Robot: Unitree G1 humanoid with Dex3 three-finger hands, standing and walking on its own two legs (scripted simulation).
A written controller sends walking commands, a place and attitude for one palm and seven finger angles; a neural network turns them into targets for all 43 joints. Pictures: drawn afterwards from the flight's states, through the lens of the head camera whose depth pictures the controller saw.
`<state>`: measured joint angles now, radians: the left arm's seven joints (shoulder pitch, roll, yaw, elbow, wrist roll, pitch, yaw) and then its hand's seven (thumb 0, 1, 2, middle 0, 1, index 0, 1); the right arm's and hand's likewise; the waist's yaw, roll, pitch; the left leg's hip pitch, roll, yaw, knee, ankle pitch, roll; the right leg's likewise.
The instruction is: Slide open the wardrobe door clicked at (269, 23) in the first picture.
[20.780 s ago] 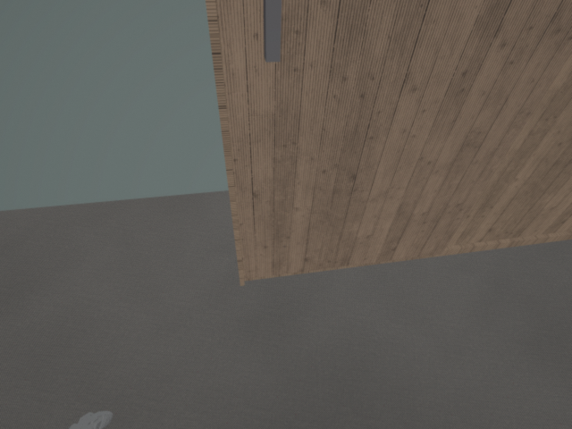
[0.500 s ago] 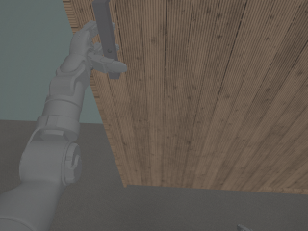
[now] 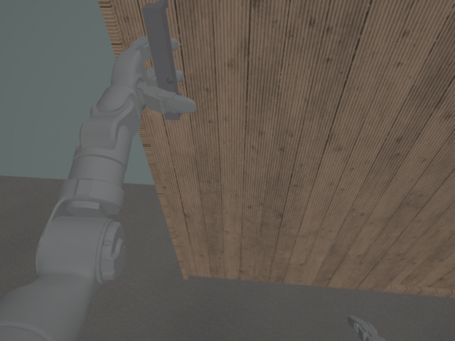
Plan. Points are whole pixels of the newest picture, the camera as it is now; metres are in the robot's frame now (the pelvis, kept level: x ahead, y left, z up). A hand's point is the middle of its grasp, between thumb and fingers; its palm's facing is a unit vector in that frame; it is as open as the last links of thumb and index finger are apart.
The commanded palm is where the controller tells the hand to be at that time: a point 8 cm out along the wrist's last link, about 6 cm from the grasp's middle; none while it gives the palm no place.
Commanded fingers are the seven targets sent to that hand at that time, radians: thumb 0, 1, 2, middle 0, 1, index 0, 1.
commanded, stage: slide the fingers in behind the handle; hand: left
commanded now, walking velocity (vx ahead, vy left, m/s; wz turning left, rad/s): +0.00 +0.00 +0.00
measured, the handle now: (168, 62) +0.51 +0.13 +0.27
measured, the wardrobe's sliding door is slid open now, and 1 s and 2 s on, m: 0.00 0.00 0.00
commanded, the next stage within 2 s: grip the handle and tug to test in 0.38 s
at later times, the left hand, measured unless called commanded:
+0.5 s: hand (174, 80) +0.45 +0.11 +0.26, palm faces -0.03 -1.00 -0.01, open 14.1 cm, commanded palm +0.44 +0.16 +0.26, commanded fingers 0.00 -0.41 0.34 -0.31 -1.21 -0.31 -1.21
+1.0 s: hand (173, 79) +0.46 +0.11 +0.26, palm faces -0.03 -1.00 +0.00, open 8.2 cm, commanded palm +0.44 +0.16 +0.26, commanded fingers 0.00 0.76 0.84 -0.44 -1.38 -0.44 -1.38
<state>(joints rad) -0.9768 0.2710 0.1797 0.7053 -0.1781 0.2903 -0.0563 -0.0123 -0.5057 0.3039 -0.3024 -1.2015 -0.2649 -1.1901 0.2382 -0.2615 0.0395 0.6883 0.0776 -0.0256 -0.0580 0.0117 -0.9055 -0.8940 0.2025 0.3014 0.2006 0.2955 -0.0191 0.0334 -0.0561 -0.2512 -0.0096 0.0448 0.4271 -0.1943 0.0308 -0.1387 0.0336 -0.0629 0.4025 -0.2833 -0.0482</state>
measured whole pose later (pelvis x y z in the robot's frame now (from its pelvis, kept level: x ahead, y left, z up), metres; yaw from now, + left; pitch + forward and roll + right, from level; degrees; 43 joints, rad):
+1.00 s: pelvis +0.00 +0.00 +0.00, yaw -1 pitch +1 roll +0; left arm -1.00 0.27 0.18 0.76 -0.16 0.25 -0.04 0.00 0.31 0.65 -0.39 -1.32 -0.38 -1.31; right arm 0.28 -0.26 0.04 0.70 0.07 -0.02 -0.06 0.01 -0.90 -0.89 0.20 0.30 0.20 0.30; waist -0.03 0.04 -0.05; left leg -0.25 -0.01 0.05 0.42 -0.19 0.04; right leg -0.14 0.03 -0.05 0.39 -0.28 -0.04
